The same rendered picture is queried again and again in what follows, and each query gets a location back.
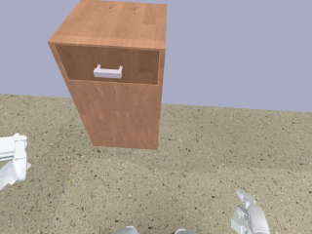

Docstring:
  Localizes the left robot hand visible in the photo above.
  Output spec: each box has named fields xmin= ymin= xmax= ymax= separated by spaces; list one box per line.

xmin=0 ymin=133 xmax=31 ymax=190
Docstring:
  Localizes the handle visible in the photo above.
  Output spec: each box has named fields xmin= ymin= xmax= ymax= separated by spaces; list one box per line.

xmin=94 ymin=64 xmax=123 ymax=79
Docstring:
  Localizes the drawer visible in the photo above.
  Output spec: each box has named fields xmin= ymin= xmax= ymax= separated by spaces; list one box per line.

xmin=55 ymin=44 xmax=160 ymax=85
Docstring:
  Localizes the cabinet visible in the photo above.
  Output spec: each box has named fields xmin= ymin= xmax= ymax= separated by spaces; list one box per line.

xmin=48 ymin=0 xmax=168 ymax=150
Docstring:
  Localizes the right robot hand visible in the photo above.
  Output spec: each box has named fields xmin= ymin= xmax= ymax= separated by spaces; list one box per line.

xmin=231 ymin=188 xmax=270 ymax=234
